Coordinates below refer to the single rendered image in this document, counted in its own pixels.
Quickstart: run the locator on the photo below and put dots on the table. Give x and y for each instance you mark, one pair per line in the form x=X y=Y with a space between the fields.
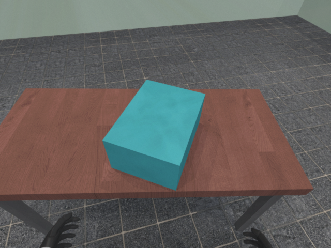
x=51 y=148

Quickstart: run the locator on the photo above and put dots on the right robot hand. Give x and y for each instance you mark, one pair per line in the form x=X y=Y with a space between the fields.
x=256 y=234

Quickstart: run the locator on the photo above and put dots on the carton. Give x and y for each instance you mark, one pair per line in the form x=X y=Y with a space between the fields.
x=152 y=137

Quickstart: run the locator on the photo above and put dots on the left robot hand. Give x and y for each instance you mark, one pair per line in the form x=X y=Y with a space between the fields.
x=55 y=235

